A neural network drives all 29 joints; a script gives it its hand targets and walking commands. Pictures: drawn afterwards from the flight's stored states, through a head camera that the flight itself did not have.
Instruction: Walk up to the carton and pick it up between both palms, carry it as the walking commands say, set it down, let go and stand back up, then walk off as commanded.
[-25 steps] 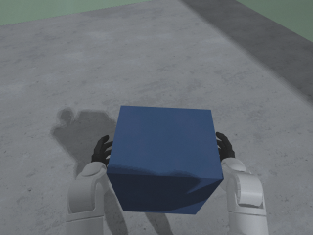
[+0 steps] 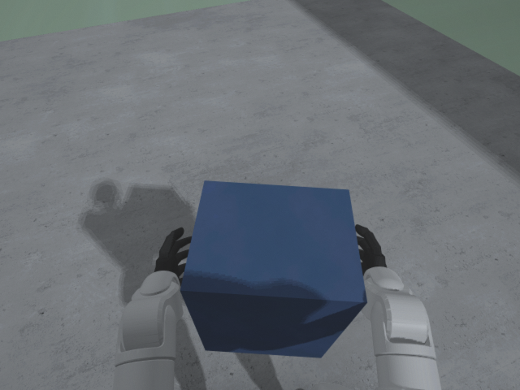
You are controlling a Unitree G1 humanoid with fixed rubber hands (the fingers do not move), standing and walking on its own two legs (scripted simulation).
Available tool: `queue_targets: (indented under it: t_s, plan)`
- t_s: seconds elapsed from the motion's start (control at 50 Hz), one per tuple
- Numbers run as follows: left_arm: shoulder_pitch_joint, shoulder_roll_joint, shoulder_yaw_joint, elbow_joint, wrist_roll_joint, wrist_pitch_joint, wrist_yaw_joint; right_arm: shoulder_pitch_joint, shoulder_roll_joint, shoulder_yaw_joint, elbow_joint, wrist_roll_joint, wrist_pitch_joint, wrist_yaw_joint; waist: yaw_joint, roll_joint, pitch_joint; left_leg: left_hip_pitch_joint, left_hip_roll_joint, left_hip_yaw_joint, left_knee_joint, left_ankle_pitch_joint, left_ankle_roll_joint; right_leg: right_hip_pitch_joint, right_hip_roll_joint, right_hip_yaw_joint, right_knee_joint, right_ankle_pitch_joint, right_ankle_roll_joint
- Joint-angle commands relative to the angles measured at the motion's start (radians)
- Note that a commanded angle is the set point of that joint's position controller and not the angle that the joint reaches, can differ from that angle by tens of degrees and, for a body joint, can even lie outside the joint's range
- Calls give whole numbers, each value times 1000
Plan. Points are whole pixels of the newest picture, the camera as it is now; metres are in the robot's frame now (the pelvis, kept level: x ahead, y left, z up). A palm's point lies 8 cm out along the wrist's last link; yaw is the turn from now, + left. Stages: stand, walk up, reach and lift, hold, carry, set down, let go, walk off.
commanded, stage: carry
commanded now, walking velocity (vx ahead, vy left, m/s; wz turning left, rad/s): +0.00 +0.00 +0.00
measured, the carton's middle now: (269, 279) +0.29 +0.00 -0.02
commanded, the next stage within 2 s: none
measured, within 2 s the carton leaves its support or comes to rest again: neither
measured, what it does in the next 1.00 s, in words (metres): stands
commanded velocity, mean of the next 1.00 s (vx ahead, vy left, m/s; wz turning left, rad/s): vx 0.00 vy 0.00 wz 0.00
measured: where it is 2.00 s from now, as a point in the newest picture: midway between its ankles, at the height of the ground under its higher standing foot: outside the picture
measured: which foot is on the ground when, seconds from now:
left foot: down 0.00-1.00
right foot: down 0.00-1.00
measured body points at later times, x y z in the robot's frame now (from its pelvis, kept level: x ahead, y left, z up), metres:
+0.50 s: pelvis -0.02 -0.01 -0.01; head -0.02 -0.02 +0.44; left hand +0.26 +0.15 +0.00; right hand +0.26 -0.17 +0.00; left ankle +0.05 +0.14 -0.72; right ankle +0.08 -0.09 -0.73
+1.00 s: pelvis -0.02 +0.01 -0.01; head +0.00 +0.00 +0.44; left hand +0.27 +0.18 +0.01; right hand +0.27 -0.13 +0.00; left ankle +0.04 +0.13 -0.73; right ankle +0.08 -0.09 -0.73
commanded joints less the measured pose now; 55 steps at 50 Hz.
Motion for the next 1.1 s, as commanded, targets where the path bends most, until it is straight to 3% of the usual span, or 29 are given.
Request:
queue_targets:
  t_s: [0.0,0.06,0.12,0.16,0.2,0.22,0.24,0.26,0.3,0.36,0.4,0.44,0.46,0.48,0.52,0.58,0.62,0.64,0.66,0.7,0.72,0.74,0.78,0.84,0.9,0.92,1.0,1.06,1.08]
  plan:
    - [-475,-813,-623,-228,-222,-64,-170,-541,842,704,-240,270,-67,198,6,-10,-433,66,73,-67,-89,35,85,213,-129,153,-137,-92,3]
    - [-468,-845,-646,-339,-247,-51,-165,-595,876,780,-397,329,-52,200,-1,-83,-412,47,60,-61,-90,-17,71,181,-134,182,-188,-207,8]
    - [-495,-638,-448,-24,-119,-84,-168,-517,716,552,38,175,-68,205,0,-152,-414,50,23,-37,-34,-53,72,113,-151,201,-231,-322,12]
    - [-422,-684,-496,-36,-139,-90,-179,-509,711,578,-46,175,-89,193,2,-44,-436,48,52,-59,-69,-44,75,147,-134,174,-185,-263,0]
    - [-471,-821,-619,-218,-238,-99,-186,-551,846,723,-261,277,-98,204,2,-60,-438,47,65,-69,-77,-20,80,186,-119,177,-176,-178,-1]
    - [-507,-700,-490,-9,-144,-118,-192,-557,752,585,14,190,-111,212,3,-49,-455,31,32,-25,-21,-9,63,191,-149,200,-202,-123,-1]
    - [-542,-781,-578,-183,-217,-130,-189,-558,820,675,-141,256,-122,213,0,-75,-454,46,42,-40,-38,-17,57,197,-149,200,-193,-152,-10]
    - [-537,-768,-585,-204,-196,-125,-181,-530,809,662,-130,249,-118,217,1,41,-439,54,42,-56,-74,-21,65,158,-148,201,-172,-207,-4]
    - [-528,-709,-522,-46,-146,-142,-189,-571,738,608,-29,204,-147,220,1,30,-367,-17,89,-131,-165,-115,85,124,-103,148,-114,-255,17]
    - [-532,-675,-513,-14,-135,-167,-187,-567,723,592,14,193,-172,220,7,39,-363,-58,24,-45,-102,-204,75,118,-91,149,-154,-320,20]
    - [-482,-697,-506,3,-127,-164,-183,-609,727,641,-52,216,-173,214,2,-134,-374,-25,-7,-1,35,-173,74,59,-184,282,-293,-471,-5]
    - [-585,-733,-593,-165,-202,-168,-190,-568,781,659,-89,239,-166,218,-15,-95,-376,55,-14,-10,78,-122,71,-7,-190,247,-290,-514,-11]
    - [-590,-699,-555,-70,-185,-176,-198,-521,754,599,35,196,-179,220,-11,-83,-409,74,-33,28,94,-135,69,7,-190,240,-285,-503,-6]
    - [-547,-595,-428,116,-110,-205,-206,-548,642,503,175,131,-213,219,-8,-171,-454,57,-53,23,167,-160,78,25,-205,278,-325,-546,-5]
    - [-546,-646,-513,-81,-175,-229,-191,-534,709,614,-12,202,-228,204,-18,-237,-465,59,-54,39,223,-163,78,-10,-214,229,-304,-571,3]
    - [-540,-757,-571,-127,-207,-218,-188,-623,771,686,-136,270,-232,208,-11,-113,-483,61,-33,25,61,-79,88,97,-149,177,-172,-304,-20]
    - [-530,-683,-550,-143,-190,-219,-175,-619,710,652,-134,256,-232,197,-5,60,-465,34,100,-194,-143,-68,136,103,-68,110,2,-184,29]
    - [-434,-617,-477,58,-114,-215,-175,-481,626,527,104,170,-231,201,5,201,-480,-20,178,-328,-218,-183,169,99,-19,72,112,-214,42]
    - [-505,-582,-478,43,-114,-237,-175,-499,613,522,133,169,-248,210,11,236,-441,-129,198,-302,-256,-285,176,156,-18,87,170,-193,47]
    - [-498,-649,-560,-121,-170,-234,-168,-549,682,643,-59,238,-242,203,24,170,-444,-184,168,-220,-259,-411,138,206,-28,104,127,-160,27]
    - [-519,-621,-519,-5,-129,-241,-171,-575,635,586,45,198,-248,210,23,100,-416,-170,118,-146,-177,-305,103,212,-52,119,3,-111,29]
    - [-495,-706,-606,-174,-201,-226,-167,-579,736,700,-122,280,-235,213,21,44,-452,-87,105,-157,-145,-142,102,227,-66,138,-19,-81,24]
    - [-634,-633,-578,-133,-189,-250,-170,-549,694,613,27,207,-248,211,17,107,-514,25,106,-145,-69,227,102,198,-81,133,-15,-22,37]
    - [-508,-690,-623,-172,-222,-212,-175,-553,712,682,-143,245,-233,191,16,65,-449,-32,85,-143,-111,-105,116,181,-91,157,-65,-128,32]
    - [-558,-631,-570,-72,-188,-211,-177,-546,644,585,-6,170,-224,186,3,-97,-496,15,-18,-25,61,-109,83,133,-178,296,-227,-244,-10]
    - [-514,-681,-604,-97,-224,-204,-178,-502,681,615,-90,186,-220,178,-5,-124,-526,49,-8,-41,37,-16,84,181,-160,224,-188,-134,3]
    - [-475,-689,-581,-46,-192,-162,-189,-499,683,587,-46,168,-174,189,10,56,-522,94,103,-127,-49,252,111,191,-93,128,-32,22,42]
    - [-446,-642,-549,-63,-175,-171,-190,-488,661,585,-35,166,-173,193,14,-47,-509,66,99,-135,-59,213,113,204,-101,135,-33,-2,38]
    - [-491,-610,-550,-78,-167,-174,-188,-454,672,561,38,145,-166,196,13,-50,-450,6,67,-121,-94,-2,116,188,-109,151,-74,-123,31]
